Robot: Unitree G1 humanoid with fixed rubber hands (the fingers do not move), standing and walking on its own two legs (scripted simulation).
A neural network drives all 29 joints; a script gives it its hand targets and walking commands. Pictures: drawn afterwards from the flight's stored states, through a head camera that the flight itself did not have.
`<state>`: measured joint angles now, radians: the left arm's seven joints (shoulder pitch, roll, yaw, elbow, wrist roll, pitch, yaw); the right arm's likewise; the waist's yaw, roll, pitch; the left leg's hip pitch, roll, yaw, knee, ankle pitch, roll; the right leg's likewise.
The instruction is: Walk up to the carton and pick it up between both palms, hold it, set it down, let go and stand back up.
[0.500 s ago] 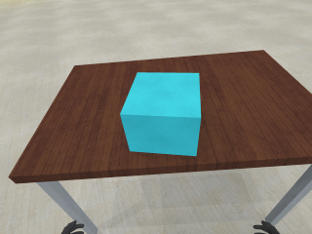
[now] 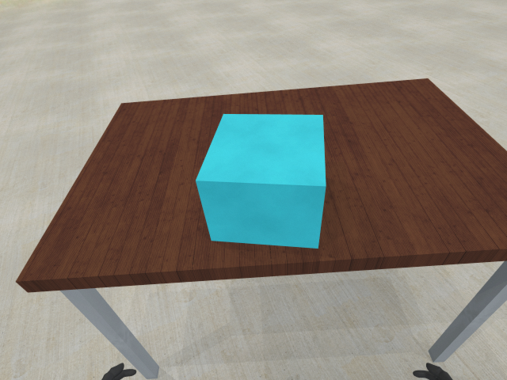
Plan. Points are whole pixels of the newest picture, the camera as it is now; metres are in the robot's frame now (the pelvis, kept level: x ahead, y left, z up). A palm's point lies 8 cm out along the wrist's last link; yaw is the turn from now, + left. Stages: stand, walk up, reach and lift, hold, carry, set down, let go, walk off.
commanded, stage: stand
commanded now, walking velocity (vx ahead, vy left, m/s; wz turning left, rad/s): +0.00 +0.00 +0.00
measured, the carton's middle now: (267, 177) +0.53 -0.01 +0.05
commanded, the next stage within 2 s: none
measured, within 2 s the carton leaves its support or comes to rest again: neither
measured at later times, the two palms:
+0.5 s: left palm out of the picture +0.10 +0.27 -0.08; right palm out of the picture +0.09 -0.27 -0.10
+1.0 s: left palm out of the picture +0.10 +0.27 -0.08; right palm out of the picture +0.09 -0.27 -0.10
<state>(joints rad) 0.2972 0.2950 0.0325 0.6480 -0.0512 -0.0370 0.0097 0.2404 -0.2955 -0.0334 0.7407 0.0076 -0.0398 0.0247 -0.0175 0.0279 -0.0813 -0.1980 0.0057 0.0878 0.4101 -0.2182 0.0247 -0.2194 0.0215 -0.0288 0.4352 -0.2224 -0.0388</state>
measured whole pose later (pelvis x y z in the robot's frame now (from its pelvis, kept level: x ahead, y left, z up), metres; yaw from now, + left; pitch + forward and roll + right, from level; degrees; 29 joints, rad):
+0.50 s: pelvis -0.01 +0.00 +0.00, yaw +0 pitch -1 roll +1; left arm 0.30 0.30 0.03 0.68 -0.05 -0.04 0.01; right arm 0.24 -0.30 -0.03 0.77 0.01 -0.04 0.02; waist -0.02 0.02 -0.04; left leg -0.20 0.01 0.09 0.41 -0.20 0.02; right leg -0.22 0.02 -0.03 0.44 -0.20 -0.04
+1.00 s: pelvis -0.01 +0.00 +0.00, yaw +0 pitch -1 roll +1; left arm 0.28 0.30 0.03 0.71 -0.05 -0.04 0.01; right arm 0.24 -0.30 -0.03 0.79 0.01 -0.04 0.02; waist -0.02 0.02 -0.03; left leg -0.20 0.01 0.09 0.41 -0.20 0.02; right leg -0.22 0.02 -0.03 0.44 -0.20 -0.04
